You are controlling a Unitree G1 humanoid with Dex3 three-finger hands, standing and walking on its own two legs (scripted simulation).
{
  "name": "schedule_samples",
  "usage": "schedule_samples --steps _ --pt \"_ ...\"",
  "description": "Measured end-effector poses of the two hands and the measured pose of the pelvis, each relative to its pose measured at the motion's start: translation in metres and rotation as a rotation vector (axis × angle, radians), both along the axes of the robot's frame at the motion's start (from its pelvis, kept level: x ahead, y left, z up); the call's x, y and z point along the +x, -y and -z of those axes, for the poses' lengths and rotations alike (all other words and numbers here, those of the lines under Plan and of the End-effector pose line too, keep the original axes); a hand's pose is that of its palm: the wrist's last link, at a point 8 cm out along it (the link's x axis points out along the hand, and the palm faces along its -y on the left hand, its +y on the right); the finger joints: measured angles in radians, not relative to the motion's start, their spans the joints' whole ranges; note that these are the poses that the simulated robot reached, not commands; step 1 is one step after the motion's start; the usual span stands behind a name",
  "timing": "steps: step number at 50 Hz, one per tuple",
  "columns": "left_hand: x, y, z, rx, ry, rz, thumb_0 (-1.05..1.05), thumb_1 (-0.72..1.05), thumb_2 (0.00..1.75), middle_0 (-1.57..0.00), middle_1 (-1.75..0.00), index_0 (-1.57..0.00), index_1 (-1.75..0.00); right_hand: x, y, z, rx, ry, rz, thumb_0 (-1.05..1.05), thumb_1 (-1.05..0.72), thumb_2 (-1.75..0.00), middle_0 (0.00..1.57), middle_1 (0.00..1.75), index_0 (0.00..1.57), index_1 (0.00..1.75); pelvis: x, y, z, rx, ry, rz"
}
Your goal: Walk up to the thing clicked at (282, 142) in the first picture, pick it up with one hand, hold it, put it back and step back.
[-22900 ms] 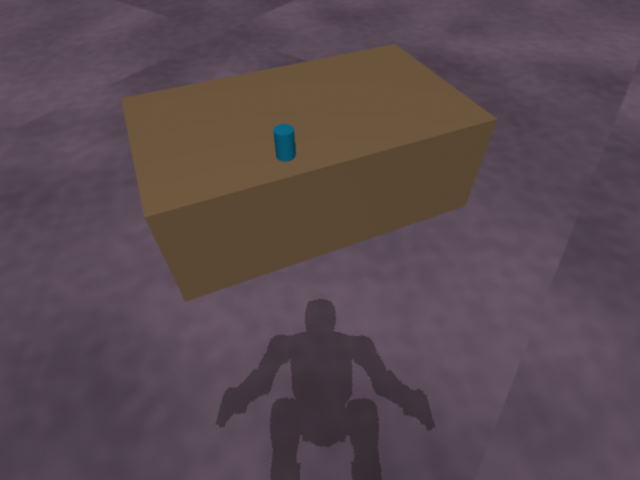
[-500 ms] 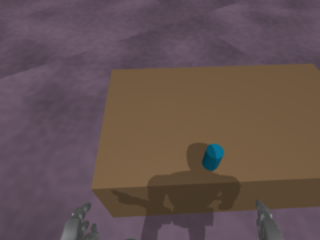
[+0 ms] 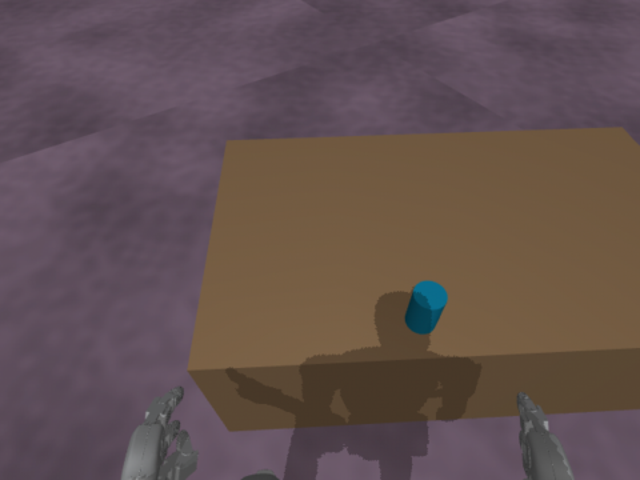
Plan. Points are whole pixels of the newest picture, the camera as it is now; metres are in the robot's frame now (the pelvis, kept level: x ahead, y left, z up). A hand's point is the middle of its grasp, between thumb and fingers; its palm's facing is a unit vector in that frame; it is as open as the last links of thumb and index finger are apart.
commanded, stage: home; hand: right
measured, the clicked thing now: (425, 308) +0.48 -0.18 -0.23
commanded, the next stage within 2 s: stand in 1.44 s
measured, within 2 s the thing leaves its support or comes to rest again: neither
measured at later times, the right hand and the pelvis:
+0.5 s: hand (496, 456) +0.18 -0.19 -0.06, palm faces +0.11 +0.95 -0.28, open 17.5 cm; pelvis +0.01 -0.01 +0.00, yaw +0 degrees
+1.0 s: hand (495, 449) +0.19 -0.19 -0.06, palm faces +0.10 +0.95 -0.28, open 17.5 cm; pelvis +0.02 -0.01 +0.00, yaw +0 degrees
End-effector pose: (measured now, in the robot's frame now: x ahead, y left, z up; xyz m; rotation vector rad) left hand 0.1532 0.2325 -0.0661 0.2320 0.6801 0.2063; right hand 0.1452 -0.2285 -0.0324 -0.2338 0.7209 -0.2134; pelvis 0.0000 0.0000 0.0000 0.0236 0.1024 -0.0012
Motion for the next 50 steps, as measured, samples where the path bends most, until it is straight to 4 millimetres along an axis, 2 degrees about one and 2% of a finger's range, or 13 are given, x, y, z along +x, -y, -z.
schedule_samples --steps 24,50 --pt "0.009 0.009 -0.002 0.012 0.012 0.004 0.02 0.90 0.90 -0.20 -0.30 -0.21 -0.30 0.013 0.009 0.000 0.004 -0.004 -0.005 -0.01 0.55 -0.05 0.06 0.05 0.06 0.06 0.009 0.010 0.000 0.008 -0.010 -0.003" --pt "0.016 0.008 0.001 0.014 0.001 -0.003 0.02 0.90 0.90 -0.20 -0.30 -0.21 -0.30 0.022 0.009 0.000 0.003 -0.017 -0.005 -0.01 0.55 -0.05 0.06 0.05 0.06 0.06 0.018 0.010 0.001 0.010 -0.025 -0.004"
